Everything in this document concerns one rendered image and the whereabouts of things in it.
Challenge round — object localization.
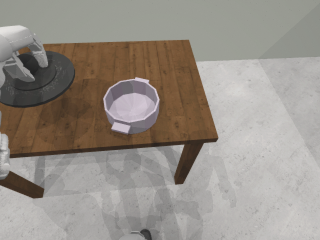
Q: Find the left robot forearm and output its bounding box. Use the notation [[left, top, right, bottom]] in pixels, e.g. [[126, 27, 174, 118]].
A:
[[0, 34, 13, 127]]

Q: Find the left robot shin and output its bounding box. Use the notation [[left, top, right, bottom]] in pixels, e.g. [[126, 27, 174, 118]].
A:
[[130, 231, 144, 238]]

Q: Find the left robot hand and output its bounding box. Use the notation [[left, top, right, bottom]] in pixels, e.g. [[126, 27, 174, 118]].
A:
[[0, 25, 48, 82]]

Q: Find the lid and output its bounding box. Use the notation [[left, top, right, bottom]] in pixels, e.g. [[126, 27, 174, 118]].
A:
[[0, 50, 75, 108]]

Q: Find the left robot foot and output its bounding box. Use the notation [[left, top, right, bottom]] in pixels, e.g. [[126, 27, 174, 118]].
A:
[[140, 229, 152, 240]]

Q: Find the pot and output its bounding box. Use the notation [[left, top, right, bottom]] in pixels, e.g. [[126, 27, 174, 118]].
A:
[[103, 77, 160, 135]]

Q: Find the knob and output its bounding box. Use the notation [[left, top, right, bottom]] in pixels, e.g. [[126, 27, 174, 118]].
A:
[[17, 54, 39, 74]]

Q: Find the left robot upper arm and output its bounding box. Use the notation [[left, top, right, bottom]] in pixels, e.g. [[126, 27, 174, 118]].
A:
[[0, 132, 11, 180]]

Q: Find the table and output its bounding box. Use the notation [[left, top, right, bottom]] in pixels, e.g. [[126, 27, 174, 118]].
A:
[[0, 39, 219, 199]]

